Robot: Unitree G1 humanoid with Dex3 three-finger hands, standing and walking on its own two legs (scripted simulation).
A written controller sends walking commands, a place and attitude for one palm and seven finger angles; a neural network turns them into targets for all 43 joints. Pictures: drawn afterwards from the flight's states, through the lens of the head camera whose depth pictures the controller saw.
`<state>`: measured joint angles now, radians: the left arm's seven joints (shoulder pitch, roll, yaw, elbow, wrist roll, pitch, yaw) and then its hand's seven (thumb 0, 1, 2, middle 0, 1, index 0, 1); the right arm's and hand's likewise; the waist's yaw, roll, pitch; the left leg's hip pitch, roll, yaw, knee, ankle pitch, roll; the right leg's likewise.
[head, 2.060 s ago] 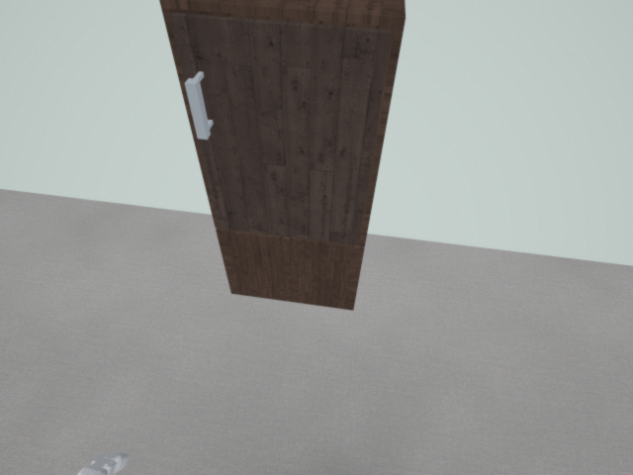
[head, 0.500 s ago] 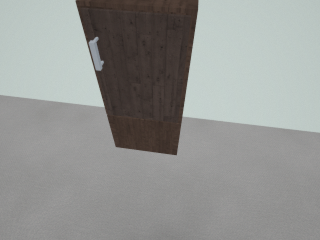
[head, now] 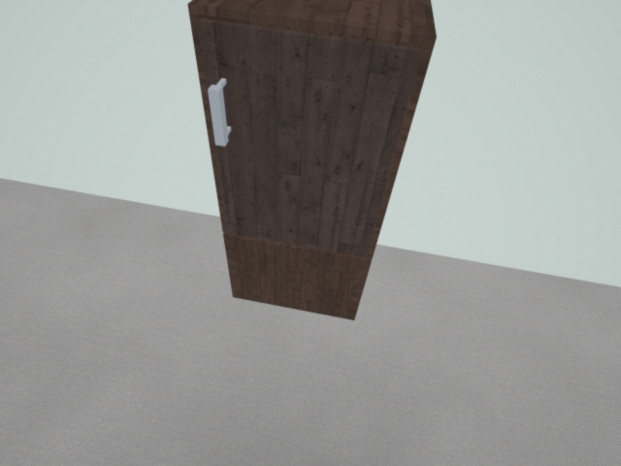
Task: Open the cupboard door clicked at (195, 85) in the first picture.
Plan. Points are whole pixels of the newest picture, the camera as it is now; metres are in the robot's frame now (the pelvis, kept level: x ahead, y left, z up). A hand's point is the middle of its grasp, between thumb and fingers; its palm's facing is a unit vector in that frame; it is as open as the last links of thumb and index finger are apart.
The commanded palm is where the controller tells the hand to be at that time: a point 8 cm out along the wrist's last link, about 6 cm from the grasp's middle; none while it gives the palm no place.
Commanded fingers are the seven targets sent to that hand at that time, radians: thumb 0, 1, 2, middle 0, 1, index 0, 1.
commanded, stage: take the last steps up to it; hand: left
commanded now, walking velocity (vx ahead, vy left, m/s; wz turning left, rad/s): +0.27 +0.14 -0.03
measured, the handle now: (222, 112) +0.78 +0.25 +0.05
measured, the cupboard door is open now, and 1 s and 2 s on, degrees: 0 0 0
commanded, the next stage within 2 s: come to a stop and stand still in 0.36 s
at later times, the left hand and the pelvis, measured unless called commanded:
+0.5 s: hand (182, 395) +0.26 +0.22 -0.17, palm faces -0.04 -0.99 -0.15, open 7.3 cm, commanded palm none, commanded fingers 0.00 0.90 0.90 -0.20 -0.30 -0.20 -0.30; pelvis +0.16 +0.07 +0.00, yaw -3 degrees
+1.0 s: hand (129, 377) +0.29 +0.33 -0.19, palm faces +0.04 -0.97 -0.23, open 7.3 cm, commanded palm none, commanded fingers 0.00 0.90 0.90 -0.20 -0.30 -0.20 -0.30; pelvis +0.23 +0.12 -0.01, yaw -2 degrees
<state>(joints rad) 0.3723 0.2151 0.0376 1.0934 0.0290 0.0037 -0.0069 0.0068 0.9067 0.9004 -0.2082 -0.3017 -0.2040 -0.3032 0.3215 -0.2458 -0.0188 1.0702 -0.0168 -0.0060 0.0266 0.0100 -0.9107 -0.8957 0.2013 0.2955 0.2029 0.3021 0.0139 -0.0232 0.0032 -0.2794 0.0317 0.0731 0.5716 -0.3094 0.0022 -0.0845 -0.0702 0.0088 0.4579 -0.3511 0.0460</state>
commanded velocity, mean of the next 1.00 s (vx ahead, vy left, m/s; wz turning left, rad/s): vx -0.04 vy -0.02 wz -0.02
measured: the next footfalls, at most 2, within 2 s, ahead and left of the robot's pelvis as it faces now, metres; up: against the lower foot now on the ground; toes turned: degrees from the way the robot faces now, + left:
right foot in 0.56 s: +0.29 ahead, -0.02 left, +0.00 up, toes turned -10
left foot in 0.94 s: +0.30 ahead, +0.25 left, +0.00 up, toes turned +1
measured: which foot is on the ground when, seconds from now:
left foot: down 0.00-0.58, up 0.60-0.92, down 0.94-1.00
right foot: down 0.00-0.00, up 0.02-0.54, down 0.56-0.94, up 0.96-1.00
